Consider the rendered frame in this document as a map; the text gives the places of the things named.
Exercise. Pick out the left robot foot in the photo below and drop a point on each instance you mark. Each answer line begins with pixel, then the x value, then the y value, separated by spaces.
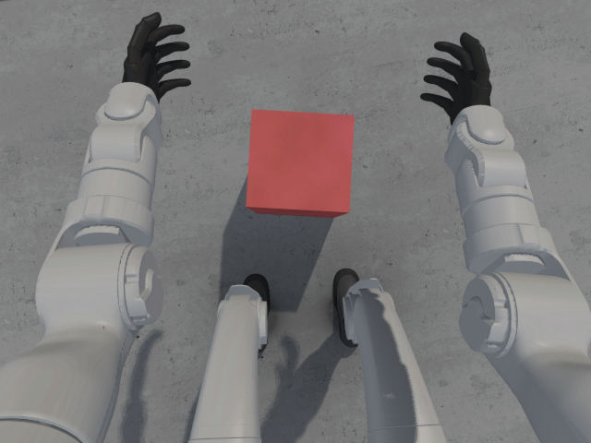
pixel 258 283

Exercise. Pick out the robot right upper arm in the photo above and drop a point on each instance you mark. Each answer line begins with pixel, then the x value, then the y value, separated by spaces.
pixel 535 331

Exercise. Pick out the robot left upper arm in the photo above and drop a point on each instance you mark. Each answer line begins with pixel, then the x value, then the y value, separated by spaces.
pixel 93 301

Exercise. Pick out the right robot hand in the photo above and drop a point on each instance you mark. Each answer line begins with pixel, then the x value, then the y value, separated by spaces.
pixel 472 76

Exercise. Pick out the carton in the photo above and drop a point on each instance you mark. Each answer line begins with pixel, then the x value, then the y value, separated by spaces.
pixel 300 163

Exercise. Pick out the robot left thigh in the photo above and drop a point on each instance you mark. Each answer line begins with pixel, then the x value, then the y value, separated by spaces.
pixel 228 404

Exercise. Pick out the robot right forearm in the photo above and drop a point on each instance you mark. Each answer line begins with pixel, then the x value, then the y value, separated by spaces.
pixel 496 203

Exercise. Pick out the left robot hand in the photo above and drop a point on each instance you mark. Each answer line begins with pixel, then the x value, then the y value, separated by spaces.
pixel 141 65

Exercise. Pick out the robot left forearm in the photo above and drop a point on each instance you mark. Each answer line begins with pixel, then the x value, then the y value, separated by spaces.
pixel 113 205

